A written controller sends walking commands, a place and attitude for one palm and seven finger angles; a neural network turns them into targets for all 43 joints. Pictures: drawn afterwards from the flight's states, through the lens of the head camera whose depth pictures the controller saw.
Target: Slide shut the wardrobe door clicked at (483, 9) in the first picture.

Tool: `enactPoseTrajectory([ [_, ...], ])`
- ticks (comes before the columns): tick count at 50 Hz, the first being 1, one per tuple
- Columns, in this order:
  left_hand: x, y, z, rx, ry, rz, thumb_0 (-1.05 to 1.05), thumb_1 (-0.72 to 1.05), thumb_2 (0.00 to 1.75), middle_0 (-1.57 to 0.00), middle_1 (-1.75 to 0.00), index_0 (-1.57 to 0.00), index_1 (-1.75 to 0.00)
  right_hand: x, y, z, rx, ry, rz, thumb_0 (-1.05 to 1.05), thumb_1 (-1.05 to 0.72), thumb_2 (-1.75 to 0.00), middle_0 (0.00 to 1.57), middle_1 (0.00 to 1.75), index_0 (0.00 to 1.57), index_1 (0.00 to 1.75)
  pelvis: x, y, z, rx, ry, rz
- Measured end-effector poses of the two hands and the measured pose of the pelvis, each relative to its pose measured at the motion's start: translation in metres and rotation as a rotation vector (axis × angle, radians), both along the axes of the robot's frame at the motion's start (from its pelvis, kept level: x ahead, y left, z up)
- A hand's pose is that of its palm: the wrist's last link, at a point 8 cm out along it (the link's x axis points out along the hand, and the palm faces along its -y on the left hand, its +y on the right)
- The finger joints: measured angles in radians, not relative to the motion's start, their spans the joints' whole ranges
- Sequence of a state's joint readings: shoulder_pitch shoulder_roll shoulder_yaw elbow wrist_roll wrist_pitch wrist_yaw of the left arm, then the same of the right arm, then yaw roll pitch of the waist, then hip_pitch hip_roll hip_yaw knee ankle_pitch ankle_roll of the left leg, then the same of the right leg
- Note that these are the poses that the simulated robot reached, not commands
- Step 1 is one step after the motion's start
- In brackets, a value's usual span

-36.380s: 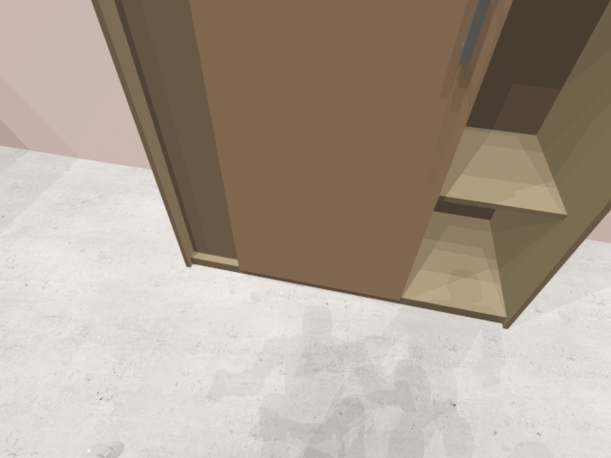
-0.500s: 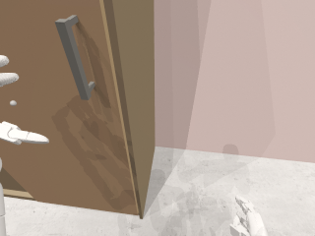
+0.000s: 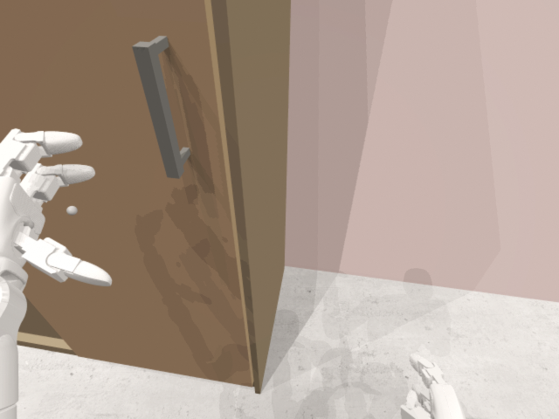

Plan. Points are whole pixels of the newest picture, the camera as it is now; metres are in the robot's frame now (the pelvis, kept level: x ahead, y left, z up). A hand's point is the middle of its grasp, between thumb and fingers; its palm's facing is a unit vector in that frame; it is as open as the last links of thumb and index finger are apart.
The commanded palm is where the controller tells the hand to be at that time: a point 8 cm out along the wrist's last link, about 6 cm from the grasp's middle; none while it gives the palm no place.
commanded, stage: draw the hand back to the body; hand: left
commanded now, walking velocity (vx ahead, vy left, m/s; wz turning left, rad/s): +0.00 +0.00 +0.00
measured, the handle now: (168, 111) +0.40 +0.23 +0.27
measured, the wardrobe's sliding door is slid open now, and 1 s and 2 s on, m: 0.00 0.00 0.00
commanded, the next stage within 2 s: step back with the hand held close in 1.44 s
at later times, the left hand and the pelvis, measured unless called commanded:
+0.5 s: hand (75, 254) +0.20 +0.26 +0.20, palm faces +0.41 -0.88 -0.23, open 14.0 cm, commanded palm +0.15 +0.29 +0.21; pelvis -0.02 -0.02 +0.00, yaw +0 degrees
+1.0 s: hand (120, 255) +0.23 +0.24 +0.16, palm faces +0.39 -0.84 -0.37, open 9.3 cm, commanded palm +0.18 +0.28 +0.18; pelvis +0.03 -0.01 +0.00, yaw -3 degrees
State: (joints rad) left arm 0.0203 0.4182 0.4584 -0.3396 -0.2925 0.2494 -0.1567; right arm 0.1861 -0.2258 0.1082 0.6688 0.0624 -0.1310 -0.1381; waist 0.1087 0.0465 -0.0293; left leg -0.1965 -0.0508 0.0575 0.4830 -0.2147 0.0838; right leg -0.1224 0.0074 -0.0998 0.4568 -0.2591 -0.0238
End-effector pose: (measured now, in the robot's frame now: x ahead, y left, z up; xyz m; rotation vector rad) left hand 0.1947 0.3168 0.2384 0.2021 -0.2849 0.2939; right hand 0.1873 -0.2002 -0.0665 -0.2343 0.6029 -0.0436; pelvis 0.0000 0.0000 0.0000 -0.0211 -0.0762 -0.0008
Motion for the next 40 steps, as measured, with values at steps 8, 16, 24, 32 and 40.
enactPoseTrajectory([
  [8,-0.007,-0.011,-0.003,-0.027,0.182,-0.202,-0.01,-0.55,0.20,-0.25,-1.15,-0.26,-1.15,0.010,-0.011,0.017,0.033,-0.102,-0.028,0.01,-0.90,-0.90,0.20,0.30,0.21,0.30,0.001,-0.003,0.001,0.000,-0.027,-0.005],
  [16,-0.028,0.003,-0.016,-0.125,0.186,-0.143,-0.01,-0.55,0.21,-0.25,-1.15,-0.26,-1.15,0.022,-0.018,0.034,0.028,-0.184,0.031,0.01,-0.90,-0.90,0.20,0.30,0.21,0.30,-0.008,-0.009,-0.002,-0.003,-0.037,0.012],
  [24,-0.034,-0.013,-0.030,0.041,0.084,0.089,-0.01,-0.42,0.27,-0.25,-1.07,-0.25,-1.07,0.012,-0.018,0.032,0.012,-0.180,0.066,0.01,-0.90,-0.90,0.20,0.30,0.21,0.30,-0.019,-0.016,-0.003,-0.013,-0.033,0.006],
  [32,-0.040,-0.017,-0.038,0.122,0.008,0.238,-0.01,-0.16,0.39,-0.24,-0.92,-0.24,-0.92,-0.022,-0.024,-0.003,0.004,0.011,0.023,0.01,-0.90,-0.90,0.20,0.30,0.21,0.30,-0.010,-0.012,0.001,-0.008,-0.023,-0.011],
  [40,-0.021,-0.024,-0.041,0.181,0.026,0.203,0.00,0.11,0.53,-0.23,-0.76,-0.24,-0.76,-0.031,-0.030,-0.019,0.017,0.108,-0.043,0.01,-0.90,-0.90,0.20,0.30,0.21,0.30,0.011,-0.008,0.004,0.005,-0.018,-0.025],
])
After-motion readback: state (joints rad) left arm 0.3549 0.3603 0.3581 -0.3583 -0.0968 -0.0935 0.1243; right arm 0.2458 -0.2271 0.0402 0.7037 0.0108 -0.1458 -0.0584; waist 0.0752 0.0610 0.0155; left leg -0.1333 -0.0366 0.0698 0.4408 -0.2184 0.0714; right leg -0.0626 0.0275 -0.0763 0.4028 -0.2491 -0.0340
